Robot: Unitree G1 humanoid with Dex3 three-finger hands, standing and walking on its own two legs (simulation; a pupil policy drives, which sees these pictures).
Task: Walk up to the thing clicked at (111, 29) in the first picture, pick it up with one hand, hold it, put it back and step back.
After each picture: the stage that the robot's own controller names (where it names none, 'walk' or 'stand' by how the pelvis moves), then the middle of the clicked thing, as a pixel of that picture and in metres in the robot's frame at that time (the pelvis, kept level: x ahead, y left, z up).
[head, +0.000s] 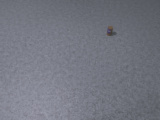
stand; (109, 31) +1.57 -0.40 -0.72
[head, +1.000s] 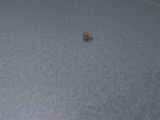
walk; (85, 37) +1.49 +0.02 -0.70
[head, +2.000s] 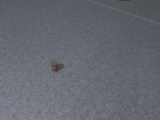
walk; (54, 66) +0.98 +0.28 -0.71
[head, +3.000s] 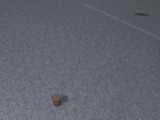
walk; (56, 100) +0.58 +0.20 -0.69
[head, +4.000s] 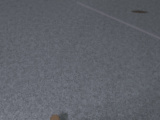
stand; out of the picture +0.38 +0.17 -0.70
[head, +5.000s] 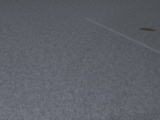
stand; out of the picture +0.36 +0.17 -0.71
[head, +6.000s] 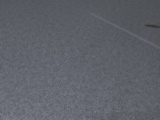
stand; out of the picture +0.36 +0.16 -0.71
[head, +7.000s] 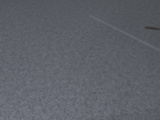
stand; out of the picture +0.35 +0.16 -0.72
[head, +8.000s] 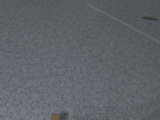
stand; (55, 119) +0.39 +0.16 -0.70
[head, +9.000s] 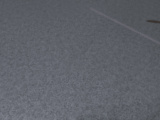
stand; out of the picture +0.34 +0.16 -0.70
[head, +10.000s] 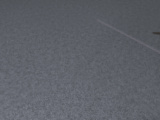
stand; out of the picture +0.33 +0.15 -0.72
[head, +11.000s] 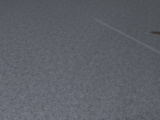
stand; out of the picture +0.31 +0.15 -0.73
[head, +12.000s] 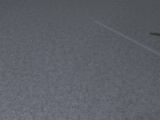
stand; out of the picture +0.31 +0.15 -0.73
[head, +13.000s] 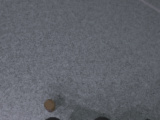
go down; (50, 105) +0.35 +0.15 -0.58
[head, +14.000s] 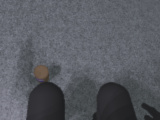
go down; (41, 74) +0.40 +0.17 -0.32
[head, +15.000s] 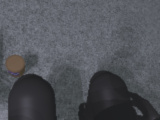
close in; (16, 66) +0.39 +0.20 -0.25
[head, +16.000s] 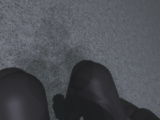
close; out of the picture +0.39 +0.21 -0.22
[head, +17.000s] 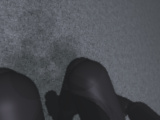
close; out of the picture +0.39 +0.22 -0.22
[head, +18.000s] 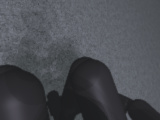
lift; out of the picture +0.36 +0.22 -0.22
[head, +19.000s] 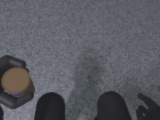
lift; (20, 85) +0.31 +0.19 -0.01
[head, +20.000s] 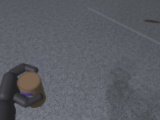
hold; (32, 90) +0.31 +0.16 +0.03
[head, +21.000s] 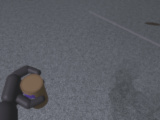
hold; (35, 92) +0.31 +0.16 +0.02
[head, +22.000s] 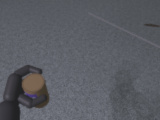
hold; (37, 91) +0.31 +0.15 +0.03
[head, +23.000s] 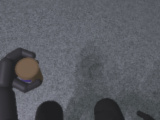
crouch; (30, 74) +0.36 +0.17 -0.05
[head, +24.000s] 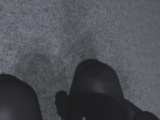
lower; out of the picture +0.39 +0.24 -0.21
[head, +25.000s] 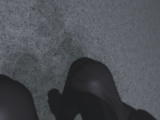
lower; out of the picture +0.41 +0.25 -0.21
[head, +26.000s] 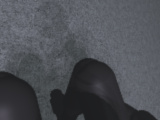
lower; out of the picture +0.39 +0.25 -0.21
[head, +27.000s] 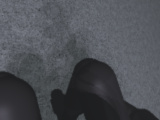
lower; out of the picture +0.39 +0.25 -0.21
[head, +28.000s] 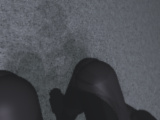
loosen; out of the picture +0.38 +0.24 -0.21
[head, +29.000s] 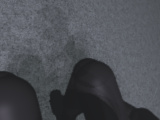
withdraw; out of the picture +0.38 +0.22 -0.23
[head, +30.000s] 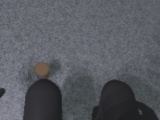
walk; (42, 71) +0.40 +0.17 -0.33
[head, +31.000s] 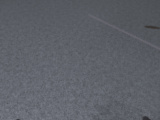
stand; out of the picture +0.31 +0.13 -0.66
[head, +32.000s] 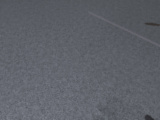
stand; out of the picture +0.33 +0.15 -0.66
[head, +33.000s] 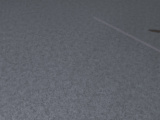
stand; out of the picture +0.33 +0.14 -0.70
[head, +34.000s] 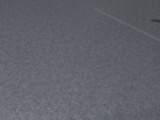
walk; out of the picture +0.35 +0.14 -0.72
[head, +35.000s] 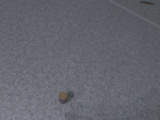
walk; (63, 98) +0.50 +0.08 -0.71
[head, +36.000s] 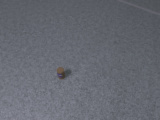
walk; (60, 73) +0.78 +0.22 -0.69
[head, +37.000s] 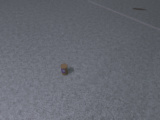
stand; (64, 69) +0.99 +0.18 -0.71
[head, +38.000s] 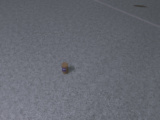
stand; (65, 68) +0.98 +0.15 -0.72
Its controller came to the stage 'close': yes
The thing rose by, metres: 0.73
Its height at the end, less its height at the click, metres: +0.00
